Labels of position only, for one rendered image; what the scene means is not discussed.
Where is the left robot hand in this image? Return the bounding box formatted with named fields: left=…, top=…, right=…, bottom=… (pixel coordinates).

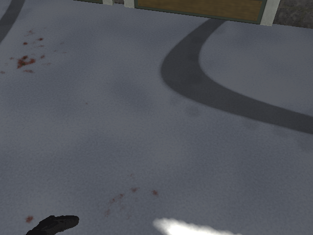
left=25, top=215, right=79, bottom=235

